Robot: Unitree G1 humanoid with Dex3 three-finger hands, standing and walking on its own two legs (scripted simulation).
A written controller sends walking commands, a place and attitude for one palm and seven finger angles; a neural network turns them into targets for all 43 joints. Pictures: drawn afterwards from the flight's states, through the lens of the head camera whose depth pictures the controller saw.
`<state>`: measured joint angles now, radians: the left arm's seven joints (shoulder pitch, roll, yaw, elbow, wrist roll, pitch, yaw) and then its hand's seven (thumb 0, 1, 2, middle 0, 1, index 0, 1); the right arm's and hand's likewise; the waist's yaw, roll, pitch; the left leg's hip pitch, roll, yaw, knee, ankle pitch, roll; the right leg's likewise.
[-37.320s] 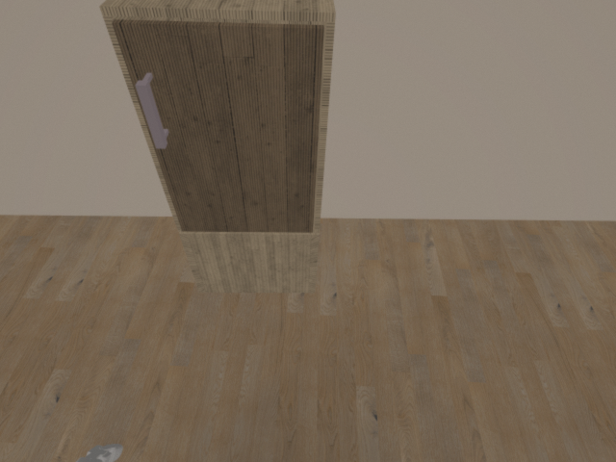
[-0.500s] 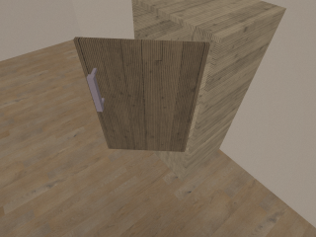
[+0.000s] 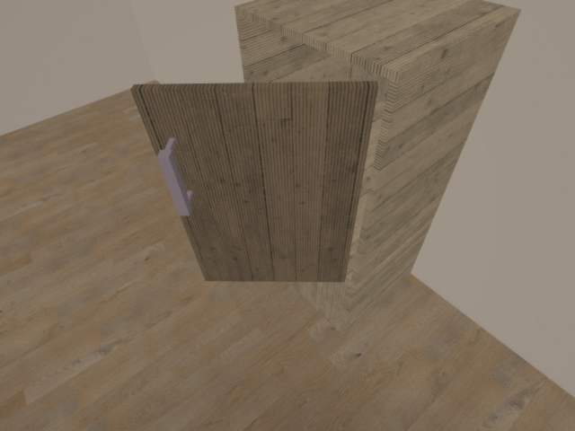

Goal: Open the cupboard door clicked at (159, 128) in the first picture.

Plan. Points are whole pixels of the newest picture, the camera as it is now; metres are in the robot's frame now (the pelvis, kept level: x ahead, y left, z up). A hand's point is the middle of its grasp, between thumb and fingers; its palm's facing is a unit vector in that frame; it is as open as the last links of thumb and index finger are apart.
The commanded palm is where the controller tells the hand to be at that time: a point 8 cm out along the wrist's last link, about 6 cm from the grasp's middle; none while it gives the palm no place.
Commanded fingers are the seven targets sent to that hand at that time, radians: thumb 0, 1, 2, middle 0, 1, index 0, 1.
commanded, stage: raise the hand with hooked fingers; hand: left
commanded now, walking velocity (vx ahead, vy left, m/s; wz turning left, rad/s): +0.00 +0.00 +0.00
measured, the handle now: (178, 178) +0.55 +0.24 +0.03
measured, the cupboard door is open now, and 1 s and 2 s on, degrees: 48 48 48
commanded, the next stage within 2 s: none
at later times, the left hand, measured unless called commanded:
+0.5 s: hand out of the picture +0.14 +0.19 -0.06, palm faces +0.13 -0.99 +0.02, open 8.9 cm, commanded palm +0.14 +0.25 -0.03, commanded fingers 0.00 0.32 0.65 -0.24 -0.68 -0.24 -0.68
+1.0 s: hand (111, 361) +0.21 +0.26 +0.00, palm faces +0.12 -0.99 -0.08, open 11.9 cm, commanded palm +0.18 +0.30 +0.01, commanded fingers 0.00 -0.27 0.40 -0.28 -1.05 -0.28 -1.05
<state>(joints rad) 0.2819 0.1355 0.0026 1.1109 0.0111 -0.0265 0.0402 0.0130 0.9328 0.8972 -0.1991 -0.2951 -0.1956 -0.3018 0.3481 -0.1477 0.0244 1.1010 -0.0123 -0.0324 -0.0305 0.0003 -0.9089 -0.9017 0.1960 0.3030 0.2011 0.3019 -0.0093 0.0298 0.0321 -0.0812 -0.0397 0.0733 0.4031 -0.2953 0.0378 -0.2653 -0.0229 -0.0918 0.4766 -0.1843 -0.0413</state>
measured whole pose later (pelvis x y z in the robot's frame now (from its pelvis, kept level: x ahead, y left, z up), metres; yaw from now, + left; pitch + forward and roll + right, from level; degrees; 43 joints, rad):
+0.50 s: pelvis -0.02 -0.02 -0.07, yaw +2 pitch +11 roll +0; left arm 0.51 0.19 0.20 0.16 -0.27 -0.50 -0.33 0.01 0.55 0.74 -0.23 -0.53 -0.23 -0.54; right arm 0.11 -0.30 -0.07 0.44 0.03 -0.25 -0.01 0.00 -0.91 -0.90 0.19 0.30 0.20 0.30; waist 0.03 -0.07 -0.11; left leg -0.67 -0.01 0.03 1.02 -0.55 0.02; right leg -0.80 -0.03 -0.13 0.99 -0.39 -0.07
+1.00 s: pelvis -0.02 +0.02 -0.06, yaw +2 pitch +12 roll -2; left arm 0.34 0.29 0.31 0.02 -0.31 -0.36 -0.28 0.01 -0.04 0.49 -0.27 -0.90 -0.26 -0.91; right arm 0.32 -0.26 0.02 0.56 0.03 -0.24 -0.04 0.01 -0.90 -0.90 0.20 0.30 0.21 0.30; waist -0.02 0.00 -0.10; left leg -0.66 -0.02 0.04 0.98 -0.53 0.06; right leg -0.77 -0.04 -0.13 0.90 -0.34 -0.03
